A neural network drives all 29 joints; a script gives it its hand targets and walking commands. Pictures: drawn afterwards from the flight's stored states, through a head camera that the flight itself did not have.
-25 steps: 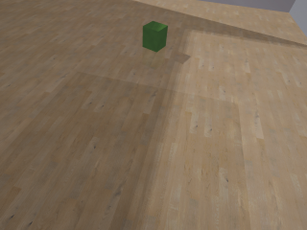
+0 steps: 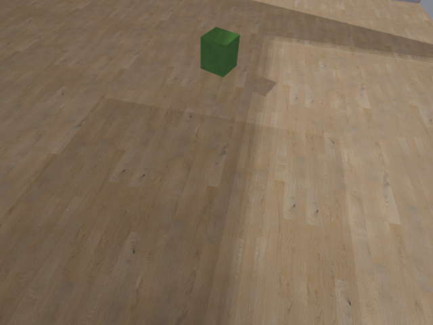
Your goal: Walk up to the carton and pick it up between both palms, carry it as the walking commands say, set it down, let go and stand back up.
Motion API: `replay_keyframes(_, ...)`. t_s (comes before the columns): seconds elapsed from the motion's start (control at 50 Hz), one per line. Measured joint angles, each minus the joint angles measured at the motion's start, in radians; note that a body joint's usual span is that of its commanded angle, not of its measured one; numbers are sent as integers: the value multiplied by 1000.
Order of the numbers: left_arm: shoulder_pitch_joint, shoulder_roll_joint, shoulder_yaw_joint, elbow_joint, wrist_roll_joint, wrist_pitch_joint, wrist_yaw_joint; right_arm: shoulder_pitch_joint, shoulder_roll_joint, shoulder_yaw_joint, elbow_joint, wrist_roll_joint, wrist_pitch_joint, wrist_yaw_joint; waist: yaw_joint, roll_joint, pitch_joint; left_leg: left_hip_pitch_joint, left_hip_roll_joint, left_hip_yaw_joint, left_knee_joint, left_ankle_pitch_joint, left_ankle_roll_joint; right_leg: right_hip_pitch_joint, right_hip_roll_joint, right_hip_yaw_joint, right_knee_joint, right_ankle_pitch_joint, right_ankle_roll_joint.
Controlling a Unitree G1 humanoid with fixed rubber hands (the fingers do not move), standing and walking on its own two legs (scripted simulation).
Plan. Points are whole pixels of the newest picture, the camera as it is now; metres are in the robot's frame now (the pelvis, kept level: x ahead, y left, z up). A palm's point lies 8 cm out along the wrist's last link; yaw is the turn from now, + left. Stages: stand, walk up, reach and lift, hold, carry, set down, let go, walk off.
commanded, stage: walk up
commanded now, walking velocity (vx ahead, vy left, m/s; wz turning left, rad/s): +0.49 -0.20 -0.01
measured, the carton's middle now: (219, 52) +2.19 -0.14 -0.64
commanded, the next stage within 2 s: none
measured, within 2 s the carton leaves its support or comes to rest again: neither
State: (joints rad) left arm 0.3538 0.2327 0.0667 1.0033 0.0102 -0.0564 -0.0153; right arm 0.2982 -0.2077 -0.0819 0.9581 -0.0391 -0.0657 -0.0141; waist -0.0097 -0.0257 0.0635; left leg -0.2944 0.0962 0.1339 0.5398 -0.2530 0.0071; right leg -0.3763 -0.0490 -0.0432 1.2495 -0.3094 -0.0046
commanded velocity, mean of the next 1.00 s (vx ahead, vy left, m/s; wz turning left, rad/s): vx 0.50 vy -0.13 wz -0.01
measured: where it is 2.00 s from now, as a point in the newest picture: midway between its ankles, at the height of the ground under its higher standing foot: (227, 168)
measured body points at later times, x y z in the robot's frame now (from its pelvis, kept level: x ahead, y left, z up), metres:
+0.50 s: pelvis +0.29 -0.12 +0.00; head +0.32 -0.12 +0.45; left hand +0.28 +0.15 -0.14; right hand +0.36 -0.38 -0.14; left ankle +0.17 +0.02 -0.62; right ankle +0.30 -0.22 -0.74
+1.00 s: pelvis +0.56 -0.06 +0.00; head +0.58 -0.02 +0.45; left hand +0.57 +0.20 -0.16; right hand +0.62 -0.33 -0.11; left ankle +0.60 +0.01 -0.74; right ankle +0.45 -0.22 -0.63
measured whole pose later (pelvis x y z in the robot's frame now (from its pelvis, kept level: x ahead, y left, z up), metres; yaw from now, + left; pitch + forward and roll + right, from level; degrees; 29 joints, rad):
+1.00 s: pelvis +0.56 -0.06 +0.00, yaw +0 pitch -2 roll -3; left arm 0.33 0.24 0.08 1.03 0.01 -0.04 -0.02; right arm 0.26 -0.22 -0.08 0.96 -0.03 -0.07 0.00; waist 0.01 -0.02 0.05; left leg -0.26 0.06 0.13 0.51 -0.22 0.06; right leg -0.33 -0.06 -0.04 1.18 -0.30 0.01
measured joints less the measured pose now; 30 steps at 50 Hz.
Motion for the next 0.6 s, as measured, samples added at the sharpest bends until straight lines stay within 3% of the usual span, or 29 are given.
replay_keyframes(0.08,-109,27,3,-60,11,25,-23,146,-6,-1,62,6,-9,7,-44,-16,-21,114,6,-9,-88,-17,-15,-145,-38,17,-105,71,19)
replay_keyframes(0.18,-205,3,-14,-123,11,45,-55,231,21,12,82,4,-12,10,-71,-26,-30,232,25,-7,-177,-47,-59,-212,-86,-18,-411,186,45)
replay_keyframes(0.24,-248,-18,-27,-138,14,46,-69,238,35,14,76,9,-11,8,-90,-17,-26,295,42,-5,-214,-76,-92,-196,-85,-48,-559,208,48)
replay_keyframes(0.32,-260,-34,-30,-156,16,37,-75,227,15,4,62,8,-7,5,-95,15,-41,342,80,-7,-190,-161,-144,-122,-58,-72,-674,167,21)
replay_keyframes(0.34,-256,-33,-25,-151,18,25,-66,220,5,3,58,6,-6,6,-86,25,-42,327,99,-9,-121,-204,-141,-96,-44,-79,-690,158,9)
replay_keyframes(0.36,-251,-37,-20,-138,22,10,-51,194,-8,1,57,2,-2,9,-73,51,-29,282,131,-25,16,-229,-111,-103,-24,-91,-642,141,0)
replay_keyframes(0.38,-238,-34,-18,-120,23,-2,-35,160,-15,0,49,3,3,11,-68,59,-17,212,127,-72,194,-265,-84,-102,-19,-101,-598,106,-6)
replay_keyframes(0.42,-176,-20,-10,-78,17,-16,-15,88,-24,-1,22,8,4,13,-50,50,-13,67,68,-132,510,-251,-46,-60,-19,-105,-605,62,-9)
replay_keyframes(0.46,-98,-4,-6,-37,17,-24,-7,18,-36,-2,-9,19,-5,19,-17,42,-20,-56,27,-122,688,-161,-16,10,-14,-105,-683,94,-7)
replay_keyframes(0.54,34,5,-2,32,9,-28,-3,-109,-58,-3,-73,6,2,39,51,49,-32,-212,18,-86,685,-47,-5,153,26,-100,-833,78,-20)
replay_keyframes(0.6,104,-9,-14,72,6,-38,4,-182,-47,2,-108,5,24,44,67,50,-40,-290,13,-78,607,1,-20,242,44,-99,-909,70,-20)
